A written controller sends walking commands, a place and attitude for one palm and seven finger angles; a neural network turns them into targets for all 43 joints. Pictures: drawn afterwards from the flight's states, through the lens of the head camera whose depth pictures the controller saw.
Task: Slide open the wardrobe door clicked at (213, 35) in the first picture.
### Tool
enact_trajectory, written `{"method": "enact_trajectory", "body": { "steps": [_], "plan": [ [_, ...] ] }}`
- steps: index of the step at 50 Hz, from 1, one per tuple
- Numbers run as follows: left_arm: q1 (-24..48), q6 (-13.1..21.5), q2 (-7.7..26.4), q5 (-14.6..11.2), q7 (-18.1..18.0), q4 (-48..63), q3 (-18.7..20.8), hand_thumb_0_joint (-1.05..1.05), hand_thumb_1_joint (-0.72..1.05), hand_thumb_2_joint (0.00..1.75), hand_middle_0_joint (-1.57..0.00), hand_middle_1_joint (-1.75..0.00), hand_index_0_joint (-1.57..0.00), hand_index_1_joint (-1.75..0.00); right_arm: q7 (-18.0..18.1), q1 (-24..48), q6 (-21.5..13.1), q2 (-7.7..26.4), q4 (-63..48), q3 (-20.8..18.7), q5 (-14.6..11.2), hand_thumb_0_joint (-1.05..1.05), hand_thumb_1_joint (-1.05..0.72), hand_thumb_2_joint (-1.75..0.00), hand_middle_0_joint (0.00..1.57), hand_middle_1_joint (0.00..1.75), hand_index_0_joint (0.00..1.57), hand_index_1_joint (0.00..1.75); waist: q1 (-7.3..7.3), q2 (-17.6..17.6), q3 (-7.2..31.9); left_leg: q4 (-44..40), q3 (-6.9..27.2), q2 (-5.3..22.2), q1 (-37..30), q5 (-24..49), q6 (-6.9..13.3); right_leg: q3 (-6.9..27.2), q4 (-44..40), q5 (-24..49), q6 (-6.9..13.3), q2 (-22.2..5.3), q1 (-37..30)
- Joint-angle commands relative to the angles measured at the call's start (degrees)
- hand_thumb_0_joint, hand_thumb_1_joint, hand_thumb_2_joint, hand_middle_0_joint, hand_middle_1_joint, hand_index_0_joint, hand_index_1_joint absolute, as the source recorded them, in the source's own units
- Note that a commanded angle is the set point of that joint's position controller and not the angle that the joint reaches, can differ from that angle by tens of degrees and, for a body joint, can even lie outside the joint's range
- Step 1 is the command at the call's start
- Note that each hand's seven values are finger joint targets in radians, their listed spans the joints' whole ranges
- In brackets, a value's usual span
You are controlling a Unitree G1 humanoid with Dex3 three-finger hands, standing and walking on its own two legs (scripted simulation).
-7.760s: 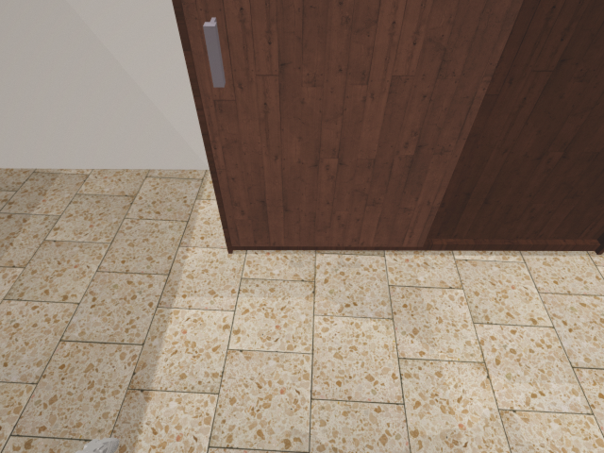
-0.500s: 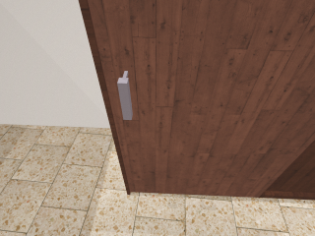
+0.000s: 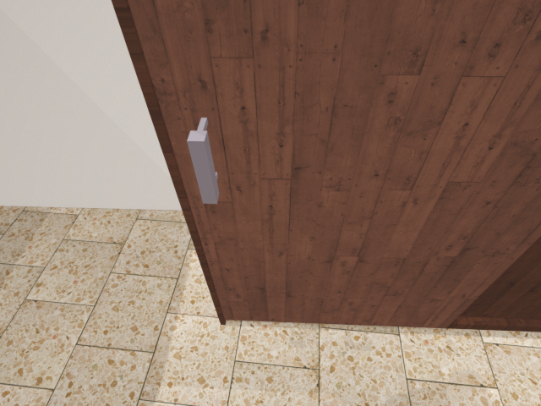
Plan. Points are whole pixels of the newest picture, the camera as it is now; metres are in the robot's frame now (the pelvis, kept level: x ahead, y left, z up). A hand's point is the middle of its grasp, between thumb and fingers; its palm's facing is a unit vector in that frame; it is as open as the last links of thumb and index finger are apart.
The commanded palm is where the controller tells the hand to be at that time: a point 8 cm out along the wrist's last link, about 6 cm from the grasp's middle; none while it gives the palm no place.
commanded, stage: come to a stop and stand still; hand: left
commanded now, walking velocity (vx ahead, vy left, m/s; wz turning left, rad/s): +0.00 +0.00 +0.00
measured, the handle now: (207, 161) +0.49 +0.14 +0.09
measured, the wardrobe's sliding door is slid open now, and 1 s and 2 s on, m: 0.00 0.00 0.00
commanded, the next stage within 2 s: look again from close up in 0.24 s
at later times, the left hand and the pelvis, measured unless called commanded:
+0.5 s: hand out of the picture +0.02 +0.17 -0.17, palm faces +0.02 -0.98 -0.21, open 7.3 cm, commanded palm none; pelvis +0.01 -0.01 +0.00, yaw +0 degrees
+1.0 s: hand out of the picture +0.02 +0.17 -0.17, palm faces +0.03 -0.98 -0.20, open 7.4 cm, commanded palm none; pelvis +0.01 -0.01 +0.00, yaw +0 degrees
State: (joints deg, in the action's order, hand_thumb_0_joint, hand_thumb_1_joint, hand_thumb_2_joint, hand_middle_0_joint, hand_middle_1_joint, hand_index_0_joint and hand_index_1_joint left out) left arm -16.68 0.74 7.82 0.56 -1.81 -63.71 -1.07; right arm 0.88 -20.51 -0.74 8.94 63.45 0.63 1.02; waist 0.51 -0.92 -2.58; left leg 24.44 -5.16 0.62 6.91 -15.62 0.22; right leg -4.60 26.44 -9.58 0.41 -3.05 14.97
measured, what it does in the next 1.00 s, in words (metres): stands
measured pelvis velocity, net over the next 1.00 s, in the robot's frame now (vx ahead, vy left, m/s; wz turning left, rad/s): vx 0.01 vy -0.01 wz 0.00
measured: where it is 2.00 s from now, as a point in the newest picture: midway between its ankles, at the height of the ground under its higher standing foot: outside the picture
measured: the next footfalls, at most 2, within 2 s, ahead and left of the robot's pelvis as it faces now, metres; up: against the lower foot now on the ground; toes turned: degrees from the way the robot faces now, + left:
none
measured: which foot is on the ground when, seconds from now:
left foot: down 0.00-1.00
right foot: down 0.00-1.00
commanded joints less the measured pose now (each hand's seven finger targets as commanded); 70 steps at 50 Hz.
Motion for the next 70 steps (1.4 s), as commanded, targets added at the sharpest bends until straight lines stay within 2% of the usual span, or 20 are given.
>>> {"method": "enact_trajectory", "body": {
  "steps": [1,11,14,17,30,32,36,43,46,59,60,61,62,63,64,65,66,67,69,70],
  "plan": [
    [-2.2,1.2,6.6,-0.1,-0.3,1.5,1.7,0.0,0.9,0.9,-0.2,-0.3,-0.2,-0.3,0.6,-3.2,-1.0,4.1,-1.1,-0.9,-0.2,0.0,-0.9,-0.9,0.2,0.3,0.2,0.3,-0.51,0.7,-2.3,-6.3,5.1,4.8,8.3,2.2,0.9,6.5,-4.8,0.8,2.2,-4.6,-5.3],
    [-1.5,1.0,6.4,-0.1,-0.4,1.9,1.9,0.0,0.9,0.9,-0.2,-0.3,-0.2,-0.3,0.7,-3.3,-0.7,3.6,-0.5,-1.1,-0.1,0.0,-0.9,-0.9,0.2,0.3,0.2,0.3,-0.32,1.4,-2.9,-6.2,4.6,4.9,7.4,1.4,0.7,6.9,-6.0,-0.7,2.1,-4.3,-4.4],
    [-1.5,1.1,6.5,0.0,-0.4,2.2,2.0,0.0,0.9,0.9,-0.2,-0.3,-0.2,-0.3,0.8,-3.0,-0.9,3.8,-0.6,-1.2,-0.2,0.0,-0.9,-0.9,0.2,0.3,0.2,0.3,-0.3,0.7,-1.6,-6.2,4.5,5.3,6.8,3.2,0.6,6.6,-5.2,2.5,2.1,-4.2,-5.5],
    [-1.3,1.2,6.6,0.1,-0.4,2.1,2.0,0.0,0.9,0.9,-0.2,-0.3,-0.2,-0.3,0.8,-2.6,-0.9,3.9,-0.6,-1.3,-0.2,0.0,-0.9,-0.9,0.2,0.3,0.2,0.3,-0.35,2.1,-1.3,-6.2,4.5,5.5,6.1,3.9,0.7,6.4,-5.2,4.0,2.0,-4.1,-5.9],
    [-1.4,1.2,7.0,0.0,-0.3,2.2,2.2,0.0,0.9,0.9,-0.2,-0.3,-0.2,-0.3,0.8,-1.3,-0.8,4.5,-0.5,-1.3,-0.2,0.0,-0.9,-0.9,0.2,0.3,0.2,0.3,-0.37,0.4,-2.0,-6.7,4.1,5.5,5.4,3.6,0.4,6.8,-6.3,3.7,2.0,-4.2,-5.7],
    [-1.5,1.3,7.0,0.1,-0.4,2.1,2.1,0.0,0.9,0.9,-0.2,-0.3,-0.2,-0.3,0.9,-1.5,-0.8,4.3,-0.4,-1.3,-0.2,0.0,-0.9,-0.9,0.2,0.3,0.2,0.3,-0.31,1.5,-1.6,-6.7,4.2,5.7,5.0,4.5,0.4,6.6,-6.2,5.0,2.0,-4.1,-6.2],
    [-1.5,1.2,7.0,0.0,-0.3,2.1,2.2,0.0,0.9,0.9,-0.2,-0.3,-0.2,-0.3,0.8,-1.5,-0.8,4.4,-0.3,-1.3,-0.2,0.0,-0.9,-0.9,0.2,0.3,0.2,0.3,-0.46,1.2,-2.6,-7.1,4.3,5.4,5.9,2.7,0.4,6.7,-6.9,1.9,2.0,-4.2,-5.8],
    [-1.6,1.2,6.7,0.0,-0.3,2.1,2.1,0.0,0.9,0.9,-0.2,-0.3,-0.2,-0.3,0.9,-1.9,-1.0,4.4,0.0,-1.2,-0.2,0.0,-0.9,-0.9,0.2,0.3,0.2,0.3,-0.55,-0.2,-1.9,-7.3,4.7,5.8,5.5,4.6,0.4,6.2,-6.1,4.2,2.0,-3.9,-6.6],
    [-1.9,1.1,6.3,0.0,-0.3,1.9,2.1,0.0,0.9,0.9,-0.2,-0.3,-0.2,-0.3,0.9,-2.0,-1.0,4.1,0.2,-1.2,-0.2,0.0,-0.9,-0.9,0.2,0.3,0.2,0.3,-0.71,0.8,-2.4,-7.7,4.8,5.7,6.1,3.6,0.5,6.1,-6.3,2.9,1.9,-4.0,-6.5],
    [-2.4,1.0,5.8,0.1,-0.4,1.7,2.1,0.0,0.9,0.9,-0.2,-0.3,-0.2,-0.3,1.0,-2.7,-1.0,3.5,0.5,-1.2,-0.2,0.0,-0.9,-0.9,0.2,0.3,0.2,0.3,-0.71,0.8,-2.9,-7.7,4.7,5.8,6.0,3.5,0.6,5.9,-5.9,2.8,1.7,-3.8,-5.9],
    [-7.8,1.7,7.3,0.5,-2.6,-1.2,1.7,0.0,0.9,0.9,-0.2,-0.3,-0.2,-0.3,0.5,4.9,-1.8,5.8,-3.2,-1.6,-0.6,0.0,-0.9,-0.9,0.2,0.3,0.2,0.3,-3.23,2.7,-0.3,4.4,1.6,7.0,6.7,10.6,-0.6,8.2,-0.6,30.0,1.2,-6.9,-6.0],
    [37.6,14.6,19.2,-12.1,-1.2,86.2,6.8,0.0,0.88,0.89,-0.2,-0.32,-0.2,-0.32,3.3,5.5,-10.4,16.0,-23.8,-1.6,-3.7,0.0,-0.9,-0.9,0.2,0.3,0.2,0.3,3.71,-8.5,27.0,-2.7,4.3,-0.3,-3.1,10.6,0.4,5.7,0.4,14.3,0.9,-1.1,-13.2],
    [28.2,13.4,23.2,-9.1,-4.7,83.5,11.2,0.0,0.85,0.88,-0.2,-0.33,-0.2,-0.33,5.0,11.5,-15.0,10.8,-21.8,0.1,-3.9,0.0,-0.9,-0.9,0.2,0.3,0.2,0.3,0.17,-15.1,21.2,-2.3,1.1,-0.2,-2.5,8.1,0.1,6.6,2.6,4.4,1.8,1.2,-10.6],
    [0.3,5.7,4.8,-7.9,-5.0,67.7,0.5,0.0,0.83,0.87,-0.21,-0.34,-0.21,-0.34,4.4,9.8,-18.0,8.8,-24.0,-0.8,-3.5,0.0,-0.9,-0.9,0.2,0.3,0.2,0.3,-0.13,-11.0,14.3,-4.3,3.4,0.7,4.8,6.7,-0.1,1.6,2.8,-2.0,2.0,1.5,-6.2],
    [-2.9,3.0,-1.0,-10.3,-4.9,61.6,-1.6,0.0,0.81,0.86,-0.21,-0.36,-0.21,-0.36,4.5,9.0,-19.0,9.3,-21.3,-0.6,-4.8,0.0,-0.9,-0.9,0.2,0.3,0.2,0.3,0.72,-1.0,5.8,-3.0,4.6,0.6,8.7,1.5,-0.3,-0.2,1.1,-4.0,0.5,1.4,-1.3],
    [2.5,6.0,0.6,-11.3,-3.9,66.4,-1.5,0.0,0.78,0.85,-0.21,-0.37,-0.21,-0.37,4.4,9.8,-20.2,11.8,-24.2,-1.6,-4.5,0.0,-0.9,-0.9,0.2,0.3,0.2,0.3,2.53,4.8,0.0,-1.1,6.4,0.5,11.9,-3.4,0.4,-0.1,0.3,-9.0,-0.4,1.2,3.4],
    [2.2,9.4,2.8,-10.9,-2.7,65.2,1.2,0.0,0.76,0.84,-0.21,-0.39,-0.21,-0.39,4.1,8.8,-21.2,12.8,-25.1,-2.8,-3.6,0.0,-0.9,-0.9,0.2,0.3,0.2,0.3,2.88,9.7,-0.2,1.9,6.1,-0.3,14.5,-6.3,0.5,-0.2,0.5,-14.4,-0.7,1.2,7.4],
    [-1.8,12.7,2.1,-10.8,-0.9,61.4,2.2,0.0,0.74,0.83,-0.21,-0.4,-0.21,-0.4,3.4,8.9,-21.9,12.6,-27.1,-3.5,-3.1,0.0,-0.9,-0.9,0.2,0.3,0.2,0.3,1.83,11.2,-1.5,4.7,5.6,-1.1,17.3,-7.1,0.2,-0.3,1.8,-17.1,-0.3,1.0,9.9],
    [-15.1,20.8,-1.3,-12.4,4.8,55.8,2.8,0.0,0.69,0.81,-0.22,-0.43,-0.22,-0.43,1.4,10.0,-22.4,12.0,-30.8,-4.6,-1.9,0.0,-0.9,-0.9,0.2,0.3,0.2,0.3,-1.96,16.0,2.1,10.2,4.2,-1.5,24.3,-7.4,-0.7,-0.2,7.3,-20.8,0.0,1.2,12.3],
    [-19.3,25.1,-0.4,-13.5,8.2,54.6,4.9,0.0,0.67,0.8,-0.22,-0.45,-0.22,-0.45,0.3,10.8,-21.9,12.0,-32.5,-5.1,-1.7,0.0,-0.9,-0.9,0.2,0.3,0.2,0.3,-2.92,16.1,3.7,13.0,3.5,-1.7,27.5,-7.4,-1.2,0.5,9.6,-21.1,0.3,1.2,12.6]
  ]
}}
